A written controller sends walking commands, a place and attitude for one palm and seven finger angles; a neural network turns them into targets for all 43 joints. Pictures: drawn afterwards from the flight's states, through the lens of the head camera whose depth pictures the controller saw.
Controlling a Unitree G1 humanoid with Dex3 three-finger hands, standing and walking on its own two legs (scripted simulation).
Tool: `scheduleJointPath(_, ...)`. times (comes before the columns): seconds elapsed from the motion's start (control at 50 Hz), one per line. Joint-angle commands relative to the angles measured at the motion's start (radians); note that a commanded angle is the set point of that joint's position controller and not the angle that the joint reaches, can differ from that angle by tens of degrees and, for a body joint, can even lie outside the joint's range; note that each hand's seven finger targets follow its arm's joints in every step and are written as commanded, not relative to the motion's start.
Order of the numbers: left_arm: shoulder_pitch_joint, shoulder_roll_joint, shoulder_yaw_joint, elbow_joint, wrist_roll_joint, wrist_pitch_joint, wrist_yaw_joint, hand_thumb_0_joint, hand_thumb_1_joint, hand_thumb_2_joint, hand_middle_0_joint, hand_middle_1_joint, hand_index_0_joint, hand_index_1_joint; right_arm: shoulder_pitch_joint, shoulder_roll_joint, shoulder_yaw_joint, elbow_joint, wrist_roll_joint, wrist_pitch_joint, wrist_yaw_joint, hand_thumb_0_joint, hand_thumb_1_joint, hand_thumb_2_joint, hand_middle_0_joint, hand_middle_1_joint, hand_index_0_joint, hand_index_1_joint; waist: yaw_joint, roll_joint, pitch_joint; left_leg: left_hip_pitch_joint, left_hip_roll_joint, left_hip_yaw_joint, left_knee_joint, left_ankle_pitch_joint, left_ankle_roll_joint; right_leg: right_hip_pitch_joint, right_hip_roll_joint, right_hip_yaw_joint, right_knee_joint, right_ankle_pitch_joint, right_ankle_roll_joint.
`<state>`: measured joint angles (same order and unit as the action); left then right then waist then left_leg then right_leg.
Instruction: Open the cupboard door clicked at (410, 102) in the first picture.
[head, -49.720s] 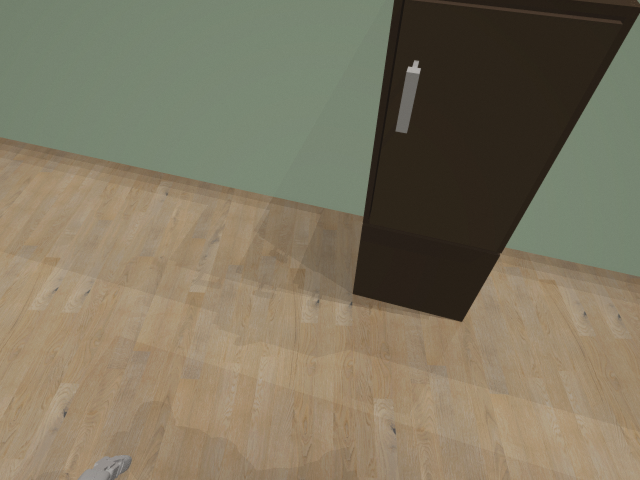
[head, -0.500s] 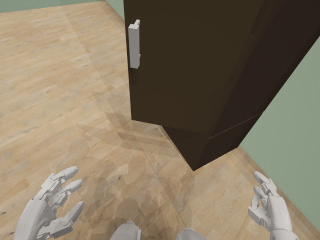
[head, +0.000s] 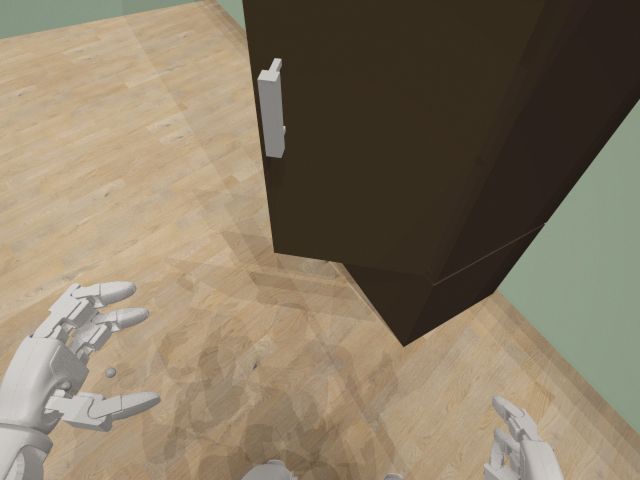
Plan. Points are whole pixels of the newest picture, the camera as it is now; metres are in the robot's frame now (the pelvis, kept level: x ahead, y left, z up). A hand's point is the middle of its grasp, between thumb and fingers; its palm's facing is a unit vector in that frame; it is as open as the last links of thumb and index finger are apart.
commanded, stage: raise the hand with hooked fingers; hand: left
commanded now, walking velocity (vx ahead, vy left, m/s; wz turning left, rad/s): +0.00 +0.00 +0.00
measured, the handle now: (276, 108) +0.60 +0.12 +0.13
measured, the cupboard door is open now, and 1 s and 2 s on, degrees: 50 50 50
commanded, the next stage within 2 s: move the hooked fingers beside the handle in 1.12 s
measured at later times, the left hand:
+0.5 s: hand (85, 304) +0.26 +0.26 +0.12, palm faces -0.06 -1.00 -0.07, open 13.9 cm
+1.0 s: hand (93, 275) +0.29 +0.26 +0.13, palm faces -0.05 -1.00 -0.04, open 14.0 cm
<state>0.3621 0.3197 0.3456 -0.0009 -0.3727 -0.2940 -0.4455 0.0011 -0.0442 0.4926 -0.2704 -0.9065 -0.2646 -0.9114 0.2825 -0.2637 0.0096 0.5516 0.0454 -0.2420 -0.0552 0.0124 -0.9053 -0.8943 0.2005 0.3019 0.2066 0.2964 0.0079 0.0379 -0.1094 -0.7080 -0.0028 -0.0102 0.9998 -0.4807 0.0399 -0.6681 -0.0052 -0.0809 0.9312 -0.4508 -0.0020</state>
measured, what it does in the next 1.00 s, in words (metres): stands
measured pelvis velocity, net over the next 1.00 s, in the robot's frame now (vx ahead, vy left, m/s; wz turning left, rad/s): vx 0.00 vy -0.01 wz -0.01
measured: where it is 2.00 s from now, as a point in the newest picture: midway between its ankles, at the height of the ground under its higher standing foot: outside the picture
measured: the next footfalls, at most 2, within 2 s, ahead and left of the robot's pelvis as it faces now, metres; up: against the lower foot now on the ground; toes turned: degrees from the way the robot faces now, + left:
none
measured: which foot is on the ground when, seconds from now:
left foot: down 0.00-1.00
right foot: down 0.00-1.00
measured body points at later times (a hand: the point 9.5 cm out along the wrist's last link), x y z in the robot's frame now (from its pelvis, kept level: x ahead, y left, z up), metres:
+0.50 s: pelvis +0.00 +0.00 +0.02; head +0.02 +0.00 +0.47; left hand +0.26 +0.32 +0.13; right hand +0.17 -0.24 -0.04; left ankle +0.01 +0.09 -0.68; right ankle +0.01 -0.12 -0.68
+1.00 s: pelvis +0.00 -0.01 +0.03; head +0.02 -0.01 +0.48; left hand +0.29 +0.31 +0.14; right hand +0.16 -0.27 -0.04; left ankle +0.01 +0.09 -0.68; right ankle +0.01 -0.12 -0.68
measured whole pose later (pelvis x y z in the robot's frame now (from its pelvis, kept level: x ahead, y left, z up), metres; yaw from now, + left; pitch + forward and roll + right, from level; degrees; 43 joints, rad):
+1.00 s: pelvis +0.00 -0.01 +0.03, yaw +0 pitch +5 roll -2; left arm -0.07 0.45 0.45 0.38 -0.36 -0.14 -0.57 -0.01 -0.50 0.30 -0.31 -1.20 -0.30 -1.20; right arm 0.30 -0.29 0.05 0.55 0.06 -0.21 -0.10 0.01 -0.91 -0.89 0.20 0.30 0.21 0.30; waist 0.00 0.03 -0.06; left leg -0.47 0.01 0.00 0.76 -0.38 0.02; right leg -0.45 0.01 -0.07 0.71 -0.35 -0.02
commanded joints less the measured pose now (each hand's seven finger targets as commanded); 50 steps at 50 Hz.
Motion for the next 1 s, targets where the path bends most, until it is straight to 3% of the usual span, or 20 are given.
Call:
scheduleJointPath(0.0,-0.170,0.247,0.064,-0.190,0.000,-0.020,-0.051,0.000,-0.267,0.400,-0.283,-1.050,-0.283,-1.050,-0.055,-0.154,-0.053,-0.176,0.013,-0.064,-0.021,0.000,-0.900,-0.900,0.200,0.300,0.200,0.300,-0.025,0.046,-0.198,0.200,0.009,-0.055,-0.193,0.293,-0.016,0.096,0.029,0.015,-0.138,0.196,-0.023)
scheduleJointPath(0.04,-0.201,0.290,0.113,-0.241,-0.014,-0.028,-0.040,0.000,-0.313,0.380,-0.287,-1.080,-0.287,-1.080,-0.063,-0.146,-0.047,-0.183,0.012,-0.068,-0.029,0.000,-0.900,-0.900,0.200,0.300,0.200,0.300,-0.009,0.064,-0.235,0.238,0.012,-0.059,-0.209,0.316,-0.016,0.128,0.029,0.012,-0.144,0.207,-0.024)
scheduleJointPath(0.06,-0.230,0.345,0.165,-0.257,-0.020,-0.034,-0.028,0.000,-0.337,0.370,-0.288,-1.095,-0.288,-1.095,-0.065,-0.150,-0.043,-0.177,0.007,-0.067,-0.031,0.000,-0.900,-0.900,0.200,0.300,0.200,0.300,0.009,0.088,-0.247,0.248,0.011,-0.063,-0.211,0.340,-0.021,0.152,0.035,0.011,-0.138,0.220,-0.034)
scheduleJointPath(0.14,-0.238,0.293,0.166,-0.195,-0.054,-0.031,0.005,0.000,-0.430,0.330,-0.295,-1.155,-0.295,-1.155,-0.073,-0.135,-0.031,-0.168,0.013,-0.061,-0.033,0.000,-0.900,-0.900,0.200,0.300,0.200,0.300,0.006,0.109,-0.181,0.271,0.016,-0.066,-0.248,0.333,-0.034,0.149,0.036,-0.007,-0.163,0.218,-0.029)
scheduleJointPath(0.24,-0.302,0.261,0.093,0.010,-0.025,0.099,-0.044,0.000,-0.500,0.300,-0.300,-1.200,-0.300,-1.200,-0.068,-0.156,-0.028,-0.169,0.027,-0.038,-0.037,0.000,-0.900,-0.900,0.200,0.300,0.200,0.300,-0.013,0.087,-0.075,0.238,0.014,-0.059,-0.291,0.267,-0.030,0.141,0.032,-0.006,-0.215,0.199,-0.024)
scheduleJointPath(0.3,-0.402,0.300,0.092,0.038,-0.013,0.151,-0.083,0.000,-0.500,0.300,-0.300,-1.200,-0.300,-1.200,-0.062,-0.166,-0.027,-0.181,0.029,-0.033,-0.042,0.000,-0.900,-0.900,0.200,0.300,0.200,0.300,-0.019,0.032,-0.099,0.255,0.012,-0.059,-0.303,0.265,-0.020,0.169,0.036,0.006,-0.243,0.207,-0.022)
scheduleJointPath(0.34,-0.476,0.339,0.122,0.017,-0.015,0.140,-0.088,0.000,-0.500,0.300,-0.300,-1.200,-0.300,-1.200,-0.067,-0.165,-0.026,-0.182,0.024,-0.036,-0.048,0.000,-0.900,-0.900,0.200,0.300,0.200,0.300,-0.019,0.015,-0.129,0.276,0.009,-0.056,-0.305,0.267,-0.013,0.187,0.034,0.013,-0.254,0.204,-0.022)
scheduleJointPath(0.38,-0.569,0.401,0.169,-0.037,-0.021,0.102,-0.084,0.000,-0.500,0.300,-0.300,-1.200,-0.300,-1.200,-0.073,-0.161,-0.018,-0.177,0.019,-0.036,-0.050,0.000,-0.900,-0.900,0.200,0.300,0.200,0.300,-0.009,0.065,-0.177,0.319,0.007,-0.056,-0.313,0.295,-0.019,0.219,0.038,0.019,-0.254,0.213,-0.030)
scheduleJointPath(0.46,-0.614,0.442,0.221,0.003,-0.030,0.048,-0.069,0.000,-0.500,0.300,-0.300,-1.200,-0.300,-1.200,-0.069,-0.155,-0.011,-0.155,0.014,-0.042,-0.055,0.000,-0.900,-0.900,0.200,0.300,0.200,0.300,0.000,0.069,-0.171,0.347,0.010,-0.064,-0.331,0.294,-0.024,0.237,0.041,0.019,-0.267,0.203,-0.037)
scheduleJointPath(0.54,-0.633,0.410,0.180,0.159,-0.016,0.110,-0.103,0.000,-0.500,0.300,-0.300,-1.200,-0.300,-1.200,-0.065,-0.160,-0.011,-0.140,0.027,-0.030,-0.061,0.000,-0.900,-0.900,0.200,0.300,0.200,0.300,-0.009,0.097,-0.104,0.333,0.008,-0.057,-0.361,0.259,-0.023,0.218,0.031,0.017,-0.291,0.193,-0.031)
scheduleJointPath(0.6,-0.684,0.424,0.163,0.235,-0.009,0.170,-0.137,0.000,-0.500,0.300,-0.300,-1.200,-0.300,-1.200,-0.057,-0.170,-0.011,-0.143,0.032,-0.020,-0.064,0.000,-0.900,-0.900,0.200,0.300,0.200,0.300,-0.012,0.062,-0.098,0.323,0.003,-0.050,-0.367,0.262,-0.017,0.234,0.028,0.025,-0.313,0.203,-0.029)
scheduleJointPath(0.64,-0.656,0.403,0.146,0.254,-0.009,0.182,-0.152,0.000,-0.500,0.300,-0.300,-1.200,-0.300,-1.200,-0.054,-0.170,-0.014,-0.155,0.031,-0.022,-0.060,0.000,-0.900,-0.900,0.200,0.300,0.200,0.300,-0.011,0.016,-0.107,0.321,0.002,-0.050,-0.366,0.274,-0.013,0.240,0.027,0.025,-0.317,0.214,-0.027)
scheduleJointPath(0.66,-0.646,0.405,0.154,0.254,-0.019,0.178,-0.157,0.000,-0.500,0.300,-0.300,-1.200,-0.300,-1.200,-0.054,-0.170,-0.015,-0.158,0.028,-0.024,-0.057,0.000,-0.900,-0.900,0.200,0.300,0.200,0.300,-0.003,-0.005,-0.114,0.319,-0.001,-0.046,-0.357,0.302,-0.011,0.264,0.029,0.032,-0.319,0.242,-0.031)
scheduleJointPath(0.74,-0.652,0.439,0.203,0.164,-0.032,0.115,-0.145,0.000,-0.500,0.300,-0.300,-1.200,-0.300,-1.200,-0.052,-0.167,-0.022,-0.167,0.020,-0.030,-0.044,0.000,-0.900,-0.900,0.200,0.300,0.200,0.300,0.007,0.012,-0.196,0.359,-0.002,-0.036,-0.345,0.370,-0.011,0.290,0.030,0.034,-0.299,0.311,-0.028)
scheduleJointPath(0.82,-0.654,0.449,0.230,0.158,-0.036,0.078,-0.125,0.000,-0.500,0.300,-0.300,-1.200,-0.300,-1.200,-0.045,-0.162,-0.023,-0.155,0.016,-0.030,-0.044,0.000,-0.900,-0.900,0.200,0.300,0.200,0.300,0.007,0.044,-0.186,0.357,-0.002,-0.023,-0.346,0.371,-0.013,0.296,0.031,0.042,-0.300,0.321,-0.029)
scheduleJointPath(0.86,-0.671,0.451,0.222,0.165,-0.025,0.081,-0.116,0.000,-0.500,0.300,-0.300,-1.200,-0.300,-1.200,-0.047,-0.163,-0.023,-0.146,0.018,-0.026,-0.047,0.000,-0.900,-0.900,0.200,0.300,0.200,0.300,0.005,0.049,-0.151,0.343,-0.002,-0.022,-0.349,0.345,-0.013,0.293,0.029,0.047,-0.309,0.292,-0.031)
scheduleJointPath(0.9,-0.672,0.435,0.203,0.169,-0.017,0.088,-0.120,0.000,-0.500,0.300,-0.300,-1.200,-0.300,-1.200,-0.046,-0.160,-0.022,-0.146,0.021,-0.024,-0.049,0.000,-0.900,-0.900,0.200,0.300,0.200,0.300,-0.003,0.087,-0.155,0.359,-0.002,-0.020,-0.357,0.342,-0.012,0.282,0.027,0.045,-0.314,0.293,-0.027)
scheduleJointPath(0.98,-0.679,0.423,0.180,0.147,-0.014,0.098,-0.124,0.000,-0.500,0.300,-0.300,-1.200,-0.300,-1.200,-0.048,-0.159,-0.022,-0.145,0.022,-0.024,-0.054,0.000,-0.900,-0.900,0.200,0.300,0.200,0.300,-0.009,0.082,-0.164,0.375,-0.002,-0.021,-0.356,0.363,-0.009,0.297,0.027,0.049,-0.322,0.321,-0.027)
